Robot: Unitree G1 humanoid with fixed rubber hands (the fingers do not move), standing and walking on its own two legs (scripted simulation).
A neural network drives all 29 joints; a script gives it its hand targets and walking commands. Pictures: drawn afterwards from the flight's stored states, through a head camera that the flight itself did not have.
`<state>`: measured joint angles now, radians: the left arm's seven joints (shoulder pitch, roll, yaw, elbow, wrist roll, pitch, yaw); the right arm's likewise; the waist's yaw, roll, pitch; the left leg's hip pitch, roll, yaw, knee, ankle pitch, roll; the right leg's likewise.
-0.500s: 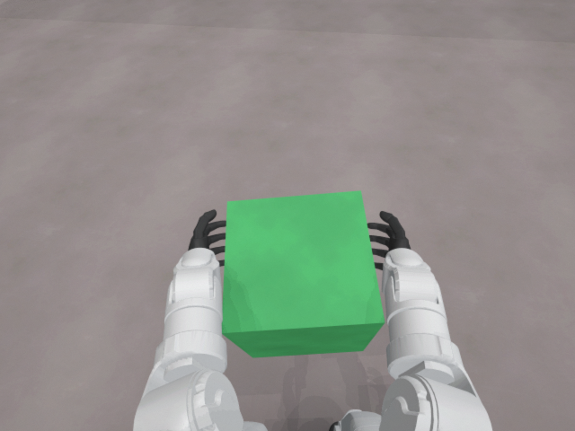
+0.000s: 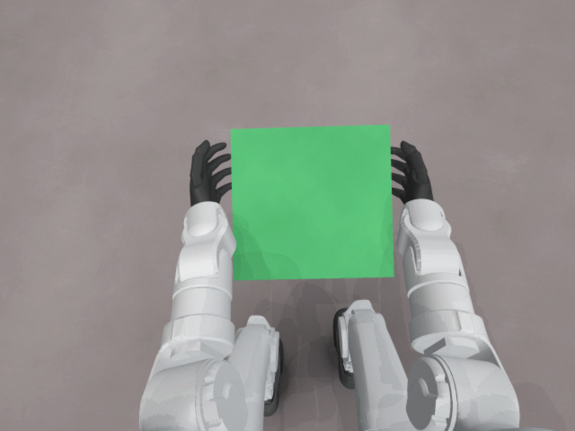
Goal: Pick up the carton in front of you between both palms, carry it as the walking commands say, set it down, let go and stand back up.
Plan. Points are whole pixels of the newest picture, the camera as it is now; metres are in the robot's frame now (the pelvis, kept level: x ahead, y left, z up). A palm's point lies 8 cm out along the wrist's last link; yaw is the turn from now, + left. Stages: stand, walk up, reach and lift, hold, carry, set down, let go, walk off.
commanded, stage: set down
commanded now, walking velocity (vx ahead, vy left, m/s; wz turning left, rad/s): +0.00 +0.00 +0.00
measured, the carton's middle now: (307, 205) +0.42 -0.02 -0.16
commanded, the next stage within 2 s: none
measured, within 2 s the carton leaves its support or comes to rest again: rests again in 1.66 s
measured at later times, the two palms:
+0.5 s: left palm (252, 213) +0.43 +0.08 -0.21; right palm (410, 206) +0.43 -0.21 -0.23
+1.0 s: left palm (277, 218) +0.46 +0.05 -0.36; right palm (407, 212) +0.45 -0.24 -0.38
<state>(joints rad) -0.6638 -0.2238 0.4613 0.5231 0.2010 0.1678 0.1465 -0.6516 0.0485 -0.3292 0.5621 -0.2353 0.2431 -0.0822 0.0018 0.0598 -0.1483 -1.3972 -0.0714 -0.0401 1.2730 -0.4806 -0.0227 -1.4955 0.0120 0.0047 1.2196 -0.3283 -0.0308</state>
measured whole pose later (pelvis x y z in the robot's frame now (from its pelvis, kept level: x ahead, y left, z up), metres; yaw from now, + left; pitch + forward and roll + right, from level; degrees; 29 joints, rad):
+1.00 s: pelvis -0.04 +0.00 -0.22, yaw +4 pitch +42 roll +7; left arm -1.14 -0.14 0.44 0.71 0.07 0.15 0.30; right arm -1.28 -0.35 -0.14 0.99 -0.03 0.23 -0.03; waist -0.09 0.12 0.13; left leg -2.15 -0.15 0.02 2.05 -0.64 -0.06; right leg -2.30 0.01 0.06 1.99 -0.43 -0.02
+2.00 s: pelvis -0.04 +0.01 -0.26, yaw +6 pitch +39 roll +3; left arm -1.33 -0.03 0.44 0.92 0.08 0.07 0.16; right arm -1.43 -0.44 -0.25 1.18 -0.04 0.11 0.12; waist -0.10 0.13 0.27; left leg -2.23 -0.23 0.00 2.19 -0.65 -0.07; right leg -2.34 -0.06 0.03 2.13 -0.47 -0.03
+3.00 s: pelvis -0.03 +0.00 -0.15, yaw +4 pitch +41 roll +8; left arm -1.09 0.01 0.28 0.72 -0.01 0.18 0.23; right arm -1.20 -0.50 -0.22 0.97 0.05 0.14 0.13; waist -0.05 0.05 0.09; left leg -1.93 -0.14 0.01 1.82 -0.62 -0.06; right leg -2.08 0.02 0.07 1.79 -0.42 -0.03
